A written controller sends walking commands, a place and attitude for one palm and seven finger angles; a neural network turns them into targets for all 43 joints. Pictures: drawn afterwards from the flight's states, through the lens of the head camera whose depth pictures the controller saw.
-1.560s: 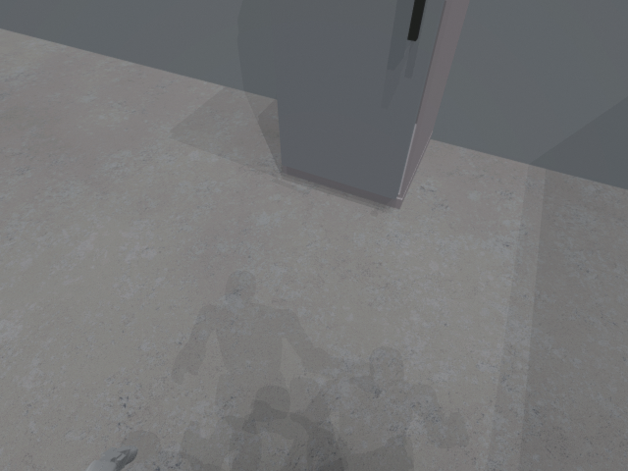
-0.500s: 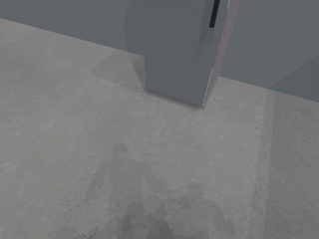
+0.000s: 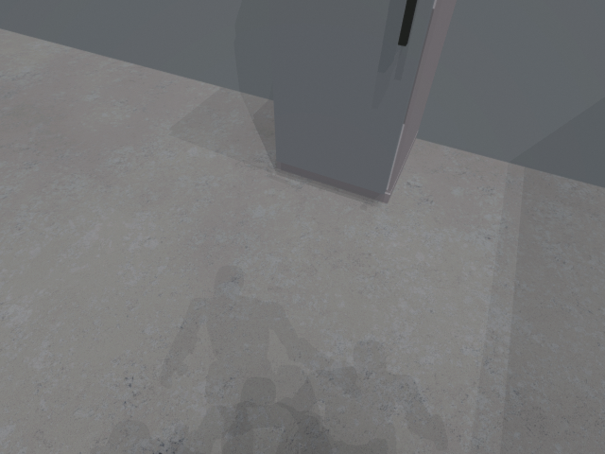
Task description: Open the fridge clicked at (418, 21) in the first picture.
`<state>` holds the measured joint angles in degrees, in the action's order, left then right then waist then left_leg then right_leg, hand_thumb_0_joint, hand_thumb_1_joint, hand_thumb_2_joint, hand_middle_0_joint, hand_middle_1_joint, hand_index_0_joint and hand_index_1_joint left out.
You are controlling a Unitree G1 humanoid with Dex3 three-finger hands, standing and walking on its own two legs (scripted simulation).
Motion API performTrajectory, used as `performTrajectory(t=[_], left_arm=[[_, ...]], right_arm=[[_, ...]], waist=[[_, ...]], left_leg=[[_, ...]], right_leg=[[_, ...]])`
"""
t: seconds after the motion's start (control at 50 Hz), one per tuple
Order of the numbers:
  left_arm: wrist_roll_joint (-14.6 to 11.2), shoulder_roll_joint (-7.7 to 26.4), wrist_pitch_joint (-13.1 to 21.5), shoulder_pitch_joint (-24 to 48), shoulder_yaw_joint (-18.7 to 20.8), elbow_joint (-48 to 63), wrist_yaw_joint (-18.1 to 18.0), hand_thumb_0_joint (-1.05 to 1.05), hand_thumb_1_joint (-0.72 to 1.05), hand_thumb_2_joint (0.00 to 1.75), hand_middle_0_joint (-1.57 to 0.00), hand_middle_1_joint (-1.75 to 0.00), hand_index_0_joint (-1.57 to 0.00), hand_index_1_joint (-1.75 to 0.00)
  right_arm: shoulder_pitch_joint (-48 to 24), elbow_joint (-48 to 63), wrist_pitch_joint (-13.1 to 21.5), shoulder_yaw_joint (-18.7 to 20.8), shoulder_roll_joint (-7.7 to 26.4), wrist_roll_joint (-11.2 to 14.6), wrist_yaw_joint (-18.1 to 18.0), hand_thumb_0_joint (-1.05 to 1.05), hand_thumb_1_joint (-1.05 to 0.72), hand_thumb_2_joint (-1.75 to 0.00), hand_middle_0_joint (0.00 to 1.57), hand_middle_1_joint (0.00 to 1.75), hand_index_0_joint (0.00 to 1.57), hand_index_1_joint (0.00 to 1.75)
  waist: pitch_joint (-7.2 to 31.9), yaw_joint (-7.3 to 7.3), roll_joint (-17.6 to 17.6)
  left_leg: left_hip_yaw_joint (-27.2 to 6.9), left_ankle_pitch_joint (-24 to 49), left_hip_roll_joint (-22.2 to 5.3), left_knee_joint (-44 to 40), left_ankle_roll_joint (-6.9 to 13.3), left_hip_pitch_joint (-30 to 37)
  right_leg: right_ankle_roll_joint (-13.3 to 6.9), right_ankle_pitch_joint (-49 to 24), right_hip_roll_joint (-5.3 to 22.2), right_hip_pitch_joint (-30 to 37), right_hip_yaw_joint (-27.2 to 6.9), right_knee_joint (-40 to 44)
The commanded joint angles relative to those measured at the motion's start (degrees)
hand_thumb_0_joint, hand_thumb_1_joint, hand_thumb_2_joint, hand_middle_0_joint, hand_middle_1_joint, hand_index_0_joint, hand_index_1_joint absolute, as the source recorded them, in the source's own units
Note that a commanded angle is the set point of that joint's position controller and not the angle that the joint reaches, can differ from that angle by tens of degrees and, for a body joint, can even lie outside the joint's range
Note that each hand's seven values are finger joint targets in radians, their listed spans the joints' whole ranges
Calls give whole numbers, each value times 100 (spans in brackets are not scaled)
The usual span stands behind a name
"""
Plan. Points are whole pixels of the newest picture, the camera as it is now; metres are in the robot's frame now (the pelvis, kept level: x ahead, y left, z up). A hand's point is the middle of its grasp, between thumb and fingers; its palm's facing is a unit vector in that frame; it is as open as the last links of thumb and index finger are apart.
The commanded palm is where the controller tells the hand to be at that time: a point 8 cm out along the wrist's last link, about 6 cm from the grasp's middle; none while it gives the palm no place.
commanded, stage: walk to a spot facing it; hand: right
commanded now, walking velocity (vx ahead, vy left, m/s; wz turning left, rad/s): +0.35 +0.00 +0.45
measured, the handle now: out of the picture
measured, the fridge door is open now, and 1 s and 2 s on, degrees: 0 0 0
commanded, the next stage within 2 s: turn to face it in 1.66 s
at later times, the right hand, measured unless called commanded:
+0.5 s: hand out of the picture +0.13 -0.15 -0.18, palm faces -0.09 +0.98 -0.20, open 7.3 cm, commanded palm none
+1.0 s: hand (406, 327) +0.40 -0.18 -0.20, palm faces -0.24 +0.96 -0.14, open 7.3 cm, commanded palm none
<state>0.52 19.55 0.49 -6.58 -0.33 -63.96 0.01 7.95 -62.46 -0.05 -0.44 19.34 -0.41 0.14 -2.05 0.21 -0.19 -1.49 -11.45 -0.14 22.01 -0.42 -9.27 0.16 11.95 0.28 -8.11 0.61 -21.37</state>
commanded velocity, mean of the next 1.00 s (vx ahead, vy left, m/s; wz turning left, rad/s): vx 0.36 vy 0.00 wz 0.29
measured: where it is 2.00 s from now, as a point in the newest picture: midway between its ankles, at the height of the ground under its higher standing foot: (282, 313)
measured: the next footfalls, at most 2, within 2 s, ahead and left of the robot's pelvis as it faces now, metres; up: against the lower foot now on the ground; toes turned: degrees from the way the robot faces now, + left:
right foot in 0.82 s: +0.45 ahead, -0.03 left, +0.00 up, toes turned +7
left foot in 1.64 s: +0.60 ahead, +0.16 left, +0.00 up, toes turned +46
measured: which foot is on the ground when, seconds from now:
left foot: down 0.00-0.82, up 0.84-1.00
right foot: down 0.00-0.38, up 0.40-0.80, down 0.82-1.00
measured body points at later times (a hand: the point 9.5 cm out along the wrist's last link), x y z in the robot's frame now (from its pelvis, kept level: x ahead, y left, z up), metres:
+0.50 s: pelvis +0.12 +0.04 -0.01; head +0.13 +0.05 +0.43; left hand +0.06 +0.27 -0.17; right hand +0.13 -0.20 -0.16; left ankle +0.06 +0.11 -0.75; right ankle +0.07 -0.09 -0.67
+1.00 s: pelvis +0.34 -0.02 -0.01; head +0.36 -0.05 +0.44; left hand +0.33 +0.23 -0.14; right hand +0.41 -0.24 -0.18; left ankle +0.25 +0.11 -0.64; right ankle +0.41 -0.04 -0.75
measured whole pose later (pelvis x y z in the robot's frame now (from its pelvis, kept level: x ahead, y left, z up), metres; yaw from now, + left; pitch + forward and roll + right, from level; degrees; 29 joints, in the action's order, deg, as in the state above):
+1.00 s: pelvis +0.34 -0.02 -0.01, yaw +19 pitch -2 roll +2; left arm 0.9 8.5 4.8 -12.2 3.0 -58.8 -1.4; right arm 18.2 -61.3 1.0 3.8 10.5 -1.5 -0.2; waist -2.5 1.5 -2.3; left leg 0.5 -16.6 -2.6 72.7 1.5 -27.1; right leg -6.7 12.9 1.4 -15.5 13.4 -29.8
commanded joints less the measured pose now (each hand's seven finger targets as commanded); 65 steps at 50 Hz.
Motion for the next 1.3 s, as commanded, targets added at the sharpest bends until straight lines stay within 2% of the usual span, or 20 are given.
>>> performTrajectory(t=[0.0, 0.12, 0.2, 0.26, 0.3, 0.32, 0.34, 0.36, 0.38, 0.46, 0.52, 0.7, 0.74, 0.76, 0.78, 0.8, 0.82, 0.88, 0.96, 1.28], left_arm=[[41, 478, 59, -100, 98, 202, -44, 0, 90, 90, -20, -30, -20, -30], [84, 635, 1, -455, 266, 370, -16, 0, 90, 90, -20, -30, -20, -30], [57, 777, 139, -1003, 409, 420, -71, 0, 90, 90, -20, -30, -20, -30], [66, 626, 235, -1426, 454, 336, -89, 0, 90, 90, -20, -30, -20, -30], [102, 488, 238, -1190, 426, 368, -101, 0, 90, 90, -20, -30, -20, -30], [95, 435, 231, -871, 403, 437, -94, 0, 90, 90, -20, -30, -20, -30], [24, 136, 248, -670, 354, 601, -54, 0, 90, 90, -20, -30, -20, -30], [19, -217, 316, -227, 249, 966, -14, 0, 90, 90, -20, -30, -20, -30], [40, -46, 347, -129, 299, 995, -17, 0, 90, 90, -20, -30, -20, -30], [88, -388, 270, -186, 327, 728, 41, 0, 90, 90, -20, -30, -20, -30], [72, -545, 167, -408, 358, 661, 93, 0, 90, 90, -20, -30, -20, -30], [-8, -721, 269, 426, 321, 1091, 197, 0, 90, 90, -20, -30, -20, -30], [15, -560, 323, -418, 399, 862, 122, 0, 90, 90, -20, -30, -20, -30], [52, -377, 345, -1300, 455, 588, 69, 0, 90, 90, -20, -30, -20, -30], [120, 65, 358, -2121, 559, 367, 4, 0, 90, 90, -20, -30, -20, -30], [186, 664, 379, -2582, 695, 274, -35, 0, 90, 90, -20, -30, -20, -30], [72, 690, 294, -2432, 658, 338, -59, 0, 90, 90, -20, -30, -20, -30], [77, -375, 377, -1121, 417, 622, -82, 0, 90, 90, -20, -30, -20, -30], [52, -663, 509, -1112, 355, 480, -107, 0, 90, 90, -20, -30, -20, -30], [24, -731, 548, -2750, 262, 38, -296, 0, 90, 90, -20, -30, -20, -30]], right_arm=[[196, 194, 42, 100, 523, -23, -91, 0, -90, -90, 20, 30, 20, 30], [565, 440, -60, 253, 545, -92, 67, 0, -90, -90, 20, 30, 20, 30], [647, 687, 79, 290, 128, -77, 114, 0, -90, -90, 20, 30, 20, 30], [111, 992, 154, 321, -26, -67, 131, 0, -90, -90, 20, 30, 20, 30], [541, 840, 200, 360, -188, -70, 160, 0, -90, -90, 20, 30, 20, 30], [1371, 577, 219, 392, -200, -88, 171, 0, -90, -90, 20, 30, 20, 30], [2360, 235, 284, 509, 232, -134, 115, 0, -90, -90, 20, 30, 20, 30], [3159, -9, 336, 609, 712, -82, 9, 0, -90, -90, 20, 30, 20, 30], [3243, -57, 348, 557, 621, -16, -71, 0, -90, -90, 20, 30, 20, 30], [2240, 193, 408, 373, -83, -79, -125, 0, -90, -90, 20, 30, 20, 30], [2175, 128, 484, 338, -181, -88, -149, 0, -90, -90, 20, 30, 20, 30], [2173, -69, 494, 358, -254, -95, -229, 0, -90, -90, 20, 30, 20, 30], [1957, -32, 493, 418, -121, -100, -229, 0, -90, -90, 20, 30, 20, 30], [1876, -15, 498, 438, -105, -80, -222, 0, -90, -90, 20, 30, 20, 30], [2073, 14, 488, 450, -308, -33, -181, 0, -90, -90, 20, 30, 20, 30], [2565, 55, 445, 405, -685, 38, -102, 0, -90, -90, 20, 30, 20, 30], [2273, 235, 445, 364, -658, -4, -119, 0, -90, -90, 20, 30, 20, 30], [1524, 238, 321, 410, -697, -115, -25, 0, -90, -90, 20, 30, 20, 30], [1885, 138, 32, 415, -980, -169, 19, 0, -90, -90, 20, 30, 20, 30], [165, 791, -172, 572, -832, -126, 114, 0, -90, -90, 20, 30, 20, 30]], waist=[[491, -12, -52], [-430, -2, -19], [-430, -174, 852], [-650, -364, 1046], [-518, -70, 837], [-177, 381, 315], [182, 774, -1035], [188, 944, -2374], [291, 870, -1649], [-373, 302, -237], [-312, 57, -409], [-611, 130, -771], [-207, -287, -643], [254, -639, -458], [972, -865, 292], [1550, -732, 1958], [1348, -629, 1711], [-254, -155, 384], [-200, 253, 472], [-617, -178, 470]], left_leg=[[-561, -107, -597, -294, 149, 0], [-860, -2157, -265, -37, 368, -1061], [-125, -1155, 221, 1543, 275, -1942], [230, -1878, -193, 2337, 115, -2674], [417, -1581, -274, 1623, 167, -1614], [571, -836, -81, 801, 231, -275], [-763, -780, -753, -25, 501, 1157], [-3075, 285, -1986, -777, 975, 1754], [-3282, 881, -2101, -696, 1242, 1955], [-1840, 1366, -1616, -700, 1215, 805], [-1114, 1849, -1304, -808, 1065, 681], [-590, 2623, -1083, -856, 831, 441], [-444, 3377, -1045, 33, 759, 364], [-290, 3358, -853, 1063, 633, 216], [-93, 2104, -487, 2453, 483, -451], [400, -1701, 397, 4522, 267, -1791], [-144, -2089, 229, 5462, 357, -2127], [-135, -703, -493, 5680, 291, -2335], [-23, -97, -565, 5182, 146, -1988], [432, 577, -505, 4225, -39, -3911]], right_leg=[[-65, -16, 642, 168, -361, 169], [-234, 2302, 769, -409, -422, 52], [-712, 1749, 1582, 428, -1214, 456], [-1130, -135, 2179, 940, -1250, 543], [-824, -702, 1949, 366, -503, -40], [-521, -689, 1544, -317, 124, -1091], [-148, -198, 855, -1648, 857, -2961], [75, 1968, 125, -3076, 905, -4327], [-14, 1968, 300, -3305, 247, -4772], [101, 806, 736, -3172, 188, -4690], [216, 332, 729, -3096, 333, -4348], [-7, -329, 477, -2044, 657, -1990], [-152, -337, 252, -876, 714, -1530], [-213, -462, 201, 72, 600, -1188], [-370, -384, 823, 1402, -131, -1009], [-884, -186, 2489, 2390, -2496, -111], [-1118, 516, 2798, 1848, -3253, 579], [-739, 1377, 2239, -469, -1763, 1149], [-386, 526, 1713, -1056, -192, 1236], [310, -2473, 1825, 1236, 951, 1020]])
